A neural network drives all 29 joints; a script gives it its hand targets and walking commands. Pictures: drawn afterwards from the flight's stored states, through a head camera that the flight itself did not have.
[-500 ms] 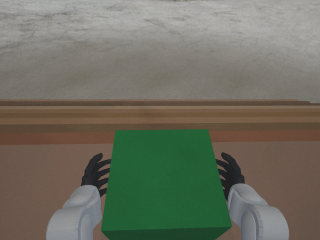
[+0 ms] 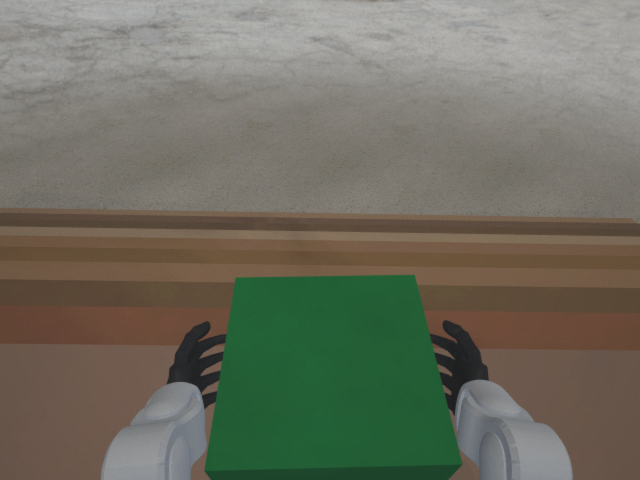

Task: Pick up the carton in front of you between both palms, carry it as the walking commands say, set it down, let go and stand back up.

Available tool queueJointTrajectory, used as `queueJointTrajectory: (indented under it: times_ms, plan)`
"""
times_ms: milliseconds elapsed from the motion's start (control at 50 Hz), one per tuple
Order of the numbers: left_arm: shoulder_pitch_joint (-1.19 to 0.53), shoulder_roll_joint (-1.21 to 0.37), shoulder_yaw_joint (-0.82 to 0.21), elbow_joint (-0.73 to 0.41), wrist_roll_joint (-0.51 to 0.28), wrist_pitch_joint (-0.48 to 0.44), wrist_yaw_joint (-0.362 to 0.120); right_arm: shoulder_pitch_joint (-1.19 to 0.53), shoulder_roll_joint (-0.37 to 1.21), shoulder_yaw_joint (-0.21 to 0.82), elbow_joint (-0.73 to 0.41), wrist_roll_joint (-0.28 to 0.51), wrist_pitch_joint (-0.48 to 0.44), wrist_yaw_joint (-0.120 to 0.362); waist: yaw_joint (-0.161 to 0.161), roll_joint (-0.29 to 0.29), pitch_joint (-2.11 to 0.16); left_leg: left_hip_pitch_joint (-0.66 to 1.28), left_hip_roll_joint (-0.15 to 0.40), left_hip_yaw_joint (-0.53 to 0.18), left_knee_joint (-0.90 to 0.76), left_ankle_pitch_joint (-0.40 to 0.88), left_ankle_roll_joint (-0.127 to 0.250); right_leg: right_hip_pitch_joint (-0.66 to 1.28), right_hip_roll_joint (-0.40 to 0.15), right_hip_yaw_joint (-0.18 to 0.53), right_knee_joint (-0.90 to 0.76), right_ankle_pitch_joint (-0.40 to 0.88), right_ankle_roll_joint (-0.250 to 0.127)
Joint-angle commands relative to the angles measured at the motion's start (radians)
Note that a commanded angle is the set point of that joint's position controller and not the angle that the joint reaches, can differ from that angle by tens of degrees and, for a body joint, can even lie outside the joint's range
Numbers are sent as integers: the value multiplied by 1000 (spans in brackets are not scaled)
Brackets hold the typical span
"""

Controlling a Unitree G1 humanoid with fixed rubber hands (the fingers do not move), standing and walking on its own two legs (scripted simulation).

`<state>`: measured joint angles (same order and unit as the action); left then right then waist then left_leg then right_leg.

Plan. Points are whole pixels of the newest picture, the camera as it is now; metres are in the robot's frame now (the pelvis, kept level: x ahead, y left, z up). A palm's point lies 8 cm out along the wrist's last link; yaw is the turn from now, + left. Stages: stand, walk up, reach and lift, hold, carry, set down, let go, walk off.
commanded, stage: carry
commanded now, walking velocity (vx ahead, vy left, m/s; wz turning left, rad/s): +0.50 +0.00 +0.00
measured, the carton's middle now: (326, 404) +0.25 +0.01 +0.01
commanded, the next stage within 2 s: none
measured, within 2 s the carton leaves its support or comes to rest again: neither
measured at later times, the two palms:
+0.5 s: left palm (242, 183) +0.59 +0.16 +0.09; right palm (419, 203) +0.54 -0.14 +0.10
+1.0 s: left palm (276, 111) +0.94 +0.14 +0.06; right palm (398, 116) +0.94 -0.16 +0.06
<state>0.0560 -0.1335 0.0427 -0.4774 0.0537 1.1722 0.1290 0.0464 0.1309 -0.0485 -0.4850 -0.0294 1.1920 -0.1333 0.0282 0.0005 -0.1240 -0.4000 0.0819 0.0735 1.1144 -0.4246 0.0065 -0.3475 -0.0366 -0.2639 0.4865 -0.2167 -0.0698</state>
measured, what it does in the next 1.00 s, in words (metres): walks ahead: left foot, then right foot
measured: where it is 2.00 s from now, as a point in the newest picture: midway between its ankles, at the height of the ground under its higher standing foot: (326, 312)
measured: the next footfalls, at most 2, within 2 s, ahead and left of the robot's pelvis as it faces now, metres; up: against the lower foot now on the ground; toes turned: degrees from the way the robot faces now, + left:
left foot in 0.30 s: +0.35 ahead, +0.12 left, +0.00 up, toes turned +9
right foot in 0.74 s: +0.65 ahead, -0.08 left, +0.00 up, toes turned -10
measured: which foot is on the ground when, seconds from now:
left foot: up 0.00-0.28, down 0.30-0.76, up 0.78-1.00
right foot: down 0.00-0.32, up 0.34-0.72, down 0.74-1.00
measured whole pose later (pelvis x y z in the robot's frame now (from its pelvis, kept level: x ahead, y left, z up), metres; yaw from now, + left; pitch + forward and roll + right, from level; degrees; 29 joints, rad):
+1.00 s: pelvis +0.61 -0.02 -0.01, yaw -2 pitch +5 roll +1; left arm -0.42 -0.12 0.25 -0.12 0.00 0.98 0.14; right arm -0.40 0.18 -0.26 -0.18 -0.05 1.00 -0.15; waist 0.06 -0.01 0.08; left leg -0.61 0.04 0.00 1.03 -0.38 0.04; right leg -0.38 0.02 -0.18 0.59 -0.30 -0.12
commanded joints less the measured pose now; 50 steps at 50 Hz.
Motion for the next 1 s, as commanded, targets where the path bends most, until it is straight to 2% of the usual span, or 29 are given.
queueJointTrajectory:
  times_ms: [0,60,120,160,200,220,240,260,280,300,320,340,380,460,520,580,620,640,660,680,700,720,740,760,780,820,840,920,980]
  plan:
    - [-428,-846,-712,-162,-330,-37,-150,-301,828,604,-73,173,-66,125,-10,-93,-126,-161,32,23,-331,175,-7,272,-267,298,-355,2,-68]
    - [-383,-793,-700,-150,-324,-41,-155,-273,801,606,-86,153,-73,112,-4,-138,-93,-152,-10,101,-491,248,-4,334,-224,202,-323,130,-46]
    - [-350,-741,-671,-158,-311,-33,-142,-294,765,628,-134,174,-63,101,-1,-180,-65,-89,-32,154,-573,291,1,325,-230,159,-281,206,-37]
    - [-356,-710,-649,-179,-301,-23,-129,-323,742,641,-161,203,-52,97,-5,-178,-45,-24,-43,185,-605,313,3,302,-219,128,-225,218,-26]
    - [-371,-658,-620,-175,-278,-8,-111,-334,701,634,-153,217,-38,88,-26,-127,-78,156,-97,224,-626,270,30,252,-157,53,-4,378,4]
    - [-365,-627,-607,-170,-265,1,-100,-330,680,626,-147,222,-31,82,-42,-98,-125,328,-65,182,-630,223,59,154,-130,16,163,388,30]
    - [-378,-599,-595,-174,-257,9,-89,-328,643,614,-138,222,-24,77,-65,75,-163,511,116,-103,-718,122,130,-63,-61,5,446,228,70]
    - [-381,-591,-597,-187,-262,18,-82,-323,626,602,-129,227,-21,72,-59,341,-203,647,317,-532,-843,178,246,-325,53,79,717,-212,97]
    - [-397,-592,-598,-180,-267,20,-78,-328,650,601,-126,238,-19,71,-63,281,-205,650,343,-547,-815,378,290,-415,13,203,862,-302,65]
    - [-416,-629,-602,-172,-266,16,-79,-360,674,608,-138,248,-22,74,-69,183,-206,628,335,-485,-795,528,287,-451,-31,230,886,-284,42]
    - [-430,-664,-593,-161,-271,7,-83,-408,706,624,-167,262,-28,83,-69,73,-179,555,303,-406,-777,570,250,-443,-55,242,892,-256,38]
    - [-441,-686,-588,-132,-265,-1,-82,-452,726,645,-176,279,-32,91,-76,35,-180,485,279,-305,-773,523,210,-408,-75,255,821,-199,29]
    - [-454,-728,-590,-102,-239,-19,-76,-518,747,660,-162,298,-47,104,-58,73,-177,380,238,-192,-819,424,153,-313,-84,236,664,-122,29]
    - [-549,-656,-522,-13,-177,-51,-33,-627,654,613,-54,286,-73,90,-79,140,-109,335,193,-77,-862,335,167,-319,-55,154,455,35,27]
    - [-663,-562,-460,66,-150,-66,9,-710,559,527,65,247,-93,51,-91,149,-55,342,151,10,-820,440,162,-299,-14,104,278,105,18]
    - [-756,-508,-414,147,-147,-73,34,-766,515,459,178,200,-107,8,-93,165,-33,329,148,43,-756,500,147,-222,15,60,174,137,-1]
    - [-794,-499,-395,206,-154,-79,39,-821,521,434,236,178,-112,-14,-54,158,-71,300,146,85,-622,682,123,-68,61,26,128,123,-20]
    - [-808,-502,-384,244,-157,-81,40,-831,528,420,270,166,-113,-24,-12,131,-126,271,115,128,-485,790,97,81,95,3,93,116,-32]
    - [-817,-515,-379,278,-159,-84,37,-850,539,406,296,152,-115,-30,27,54,-215,222,58,136,-272,704,57,265,66,50,40,127,-44]
    - [-842,-521,-365,304,-162,-91,34,-895,562,399,305,148,-117,-32,46,-135,-308,29,-15,108,0,424,17,451,-147,376,19,111,-110]
    - [-896,-542,-371,318,-179,-101,30,-901,602,403,308,153,-120,-31,40,-337,-367,-229,-158,14,257,-94,8,594,-341,782,-76,221,-221]
    - [-924,-608,-386,312,-205,-112,20,-936,633,411,302,160,-125,-29,47,-298,-387,-299,-109,-87,344,-95,34,615,-346,814,-88,248,-231]
    - [-976,-662,-401,298,-233,-124,7,-973,677,410,312,164,-133,-23,49,-214,-352,-343,-75,-119,389,-81,53,543,-320,781,-76,276,-220]
    - [-1026,-740,-426,285,-250,-137,-13,-995,748,411,308,170,-152,-14,44,-120,-342,-331,-46,-130,341,-46,56,503,-277,672,-50,362,-185]
    - [-1085,-795,-468,284,-282,-151,-34,-1013,775,401,306,155,-169,-9,29,-77,-324,-286,-27,-129,247,-20,43,431,-267,581,-23,386,-152]
    - [-1137,-867,-521,268,-320,-178,-62,-1027,815,410,310,129,-199,0,3,-68,-336,-225,-21,-115,96,41,41,379,-228,449,-32,413,-148]
    - [-1136,-880,-540,249,-329,-190,-69,-1006,826,417,311,125,-210,4,5,-74,-351,-223,-21,-98,25,52,40,396,-224,418,-9,490,-157]
    - [-1023,-840,-562,205,-315,-206,-67,-929,812,488,252,137,-230,17,29,-101,-369,-196,-52,-42,-174,63,35,446,-214,363,21,654,-181]
    - [-921,-781,-547,204,-275,-188,-55,-863,749,502,225,146,-213,21,18,-111,-374,-160,-87,0,-271,117,41,463,-200,315,76,723,-166]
